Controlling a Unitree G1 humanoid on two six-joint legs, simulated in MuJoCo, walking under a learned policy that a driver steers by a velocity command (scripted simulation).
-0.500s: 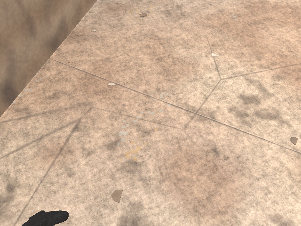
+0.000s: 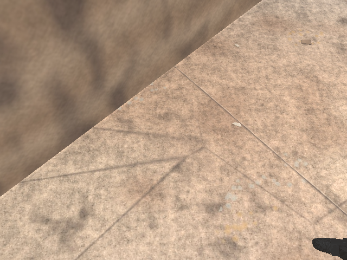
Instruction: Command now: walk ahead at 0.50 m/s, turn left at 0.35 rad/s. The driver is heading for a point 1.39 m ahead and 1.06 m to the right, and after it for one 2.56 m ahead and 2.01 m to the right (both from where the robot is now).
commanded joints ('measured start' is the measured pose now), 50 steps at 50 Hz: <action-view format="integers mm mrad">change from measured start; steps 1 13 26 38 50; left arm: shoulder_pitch -71 -143 143 -53 137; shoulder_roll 135 41 222 146 21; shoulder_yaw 10 -4 66 37 -12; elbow -131 -105 -157 -217 -255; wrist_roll -44 -8 -6 -5 -22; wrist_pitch -65 -8 4 1 8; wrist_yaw -19 -21 -47 -1 3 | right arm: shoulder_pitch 302 168 221 46 325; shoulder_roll -168 -108 -143 -54 -254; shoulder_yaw -51 -20 -19 24 -62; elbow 13 99 137 30 85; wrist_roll -11 -38 -35 -43 -37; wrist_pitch -26 -79 -19 -68 -92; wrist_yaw -6 -40 -91 -44 -30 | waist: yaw -164 -79 106 -43 -110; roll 109 37 -45 -55 336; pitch -272 -34 -307 -80 -372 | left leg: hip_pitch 765 388 315 -33 820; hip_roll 348 200 184 91 458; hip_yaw -632 -24 137 -83 -857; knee -355 -531 394 151 -343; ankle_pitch -114 252 615 41 -351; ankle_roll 238 88 -58 -178 155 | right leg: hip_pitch -693 -554 175 -182 -616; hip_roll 19 -20 8 5 163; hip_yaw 165 190 263 347 266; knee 436 -117 -385 -682 274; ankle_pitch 43 639 469 602 -93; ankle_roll -46 -8 -256 -310 -60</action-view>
